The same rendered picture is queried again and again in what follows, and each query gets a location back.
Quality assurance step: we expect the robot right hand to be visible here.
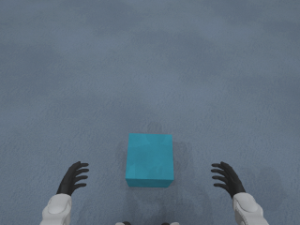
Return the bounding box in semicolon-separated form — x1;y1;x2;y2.
211;161;246;199

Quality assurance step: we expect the robot left forearm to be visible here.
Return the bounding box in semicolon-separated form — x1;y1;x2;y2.
39;193;72;225

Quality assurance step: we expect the carton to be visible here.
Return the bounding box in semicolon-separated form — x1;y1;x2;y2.
125;133;174;188

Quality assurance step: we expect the robot right forearm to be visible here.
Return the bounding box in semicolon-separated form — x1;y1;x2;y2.
232;192;269;225

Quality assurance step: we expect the robot left hand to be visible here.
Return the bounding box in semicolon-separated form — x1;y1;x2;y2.
56;161;89;197

